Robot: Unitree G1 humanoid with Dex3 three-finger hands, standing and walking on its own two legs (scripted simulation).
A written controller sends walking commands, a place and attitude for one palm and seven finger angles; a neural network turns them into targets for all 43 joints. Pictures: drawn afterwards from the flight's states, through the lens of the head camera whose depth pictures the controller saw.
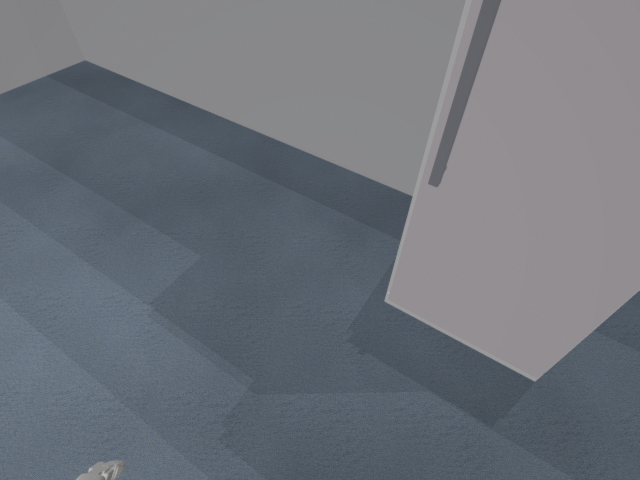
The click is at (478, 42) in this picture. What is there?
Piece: fridge door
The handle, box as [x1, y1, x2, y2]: [428, 0, 500, 186]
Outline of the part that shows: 500,0 483,0 428,182 429,184 434,186 437,186 440,182 442,174 446,167 445,165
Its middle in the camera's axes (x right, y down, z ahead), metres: +0.27 -0.27 +0.73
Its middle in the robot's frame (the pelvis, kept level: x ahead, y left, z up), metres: +0.76 -0.23 +0.12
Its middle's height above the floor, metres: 0.89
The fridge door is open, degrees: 0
